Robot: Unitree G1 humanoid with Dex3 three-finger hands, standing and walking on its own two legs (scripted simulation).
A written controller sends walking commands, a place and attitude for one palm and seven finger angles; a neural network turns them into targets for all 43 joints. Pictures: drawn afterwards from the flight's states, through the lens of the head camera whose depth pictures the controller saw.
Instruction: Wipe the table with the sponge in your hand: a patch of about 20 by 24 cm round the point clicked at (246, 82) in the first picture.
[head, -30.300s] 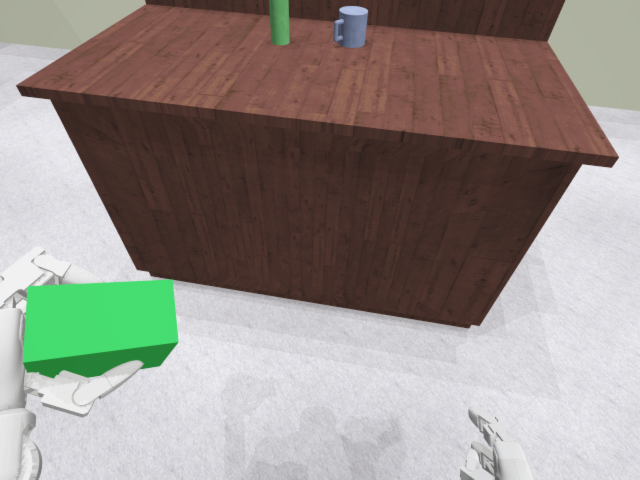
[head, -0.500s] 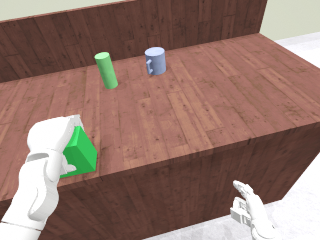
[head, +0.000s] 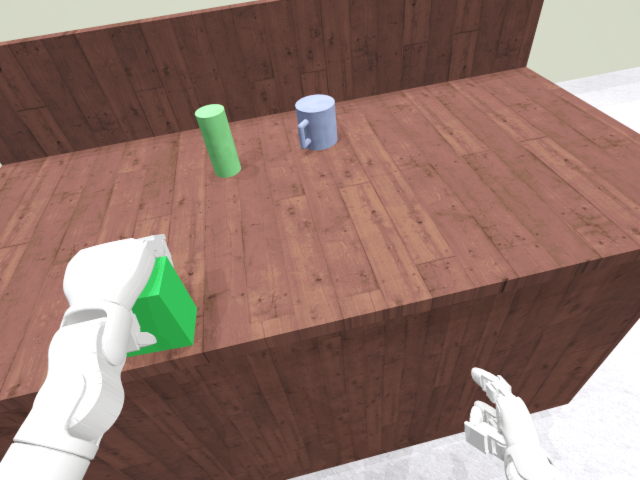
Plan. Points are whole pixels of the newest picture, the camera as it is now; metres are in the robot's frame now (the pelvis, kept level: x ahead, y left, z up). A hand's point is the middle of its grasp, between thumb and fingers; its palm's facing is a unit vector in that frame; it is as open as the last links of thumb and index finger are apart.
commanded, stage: wipe forward along the first lane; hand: left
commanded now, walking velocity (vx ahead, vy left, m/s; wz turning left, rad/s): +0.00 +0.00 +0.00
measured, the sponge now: (146, 317) +0.26 +0.28 +0.08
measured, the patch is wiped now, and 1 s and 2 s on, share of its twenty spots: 0.20 0.30 0.45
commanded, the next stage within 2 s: slide across to the middle lane in 1.54 s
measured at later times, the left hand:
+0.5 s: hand (145, 265) +0.31 +0.30 +0.12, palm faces +0.01 -0.01 -1.00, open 10.2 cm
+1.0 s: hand (145, 242) +0.35 +0.32 +0.12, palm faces -0.05 +0.01 -1.00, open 10.2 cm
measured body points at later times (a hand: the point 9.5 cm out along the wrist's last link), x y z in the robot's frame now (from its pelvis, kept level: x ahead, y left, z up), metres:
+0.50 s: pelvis +0.00 -0.01 +0.00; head +0.00 -0.05 +0.45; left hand +0.31 +0.29 +0.18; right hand +0.22 -0.23 -0.10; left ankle +0.04 +0.11 -0.74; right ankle +0.01 -0.08 -0.74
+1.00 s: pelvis +0.00 +0.00 -0.01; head +0.01 -0.04 +0.44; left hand +0.35 +0.32 +0.18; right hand +0.17 -0.25 -0.12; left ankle +0.04 +0.11 -0.74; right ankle +0.01 -0.08 -0.74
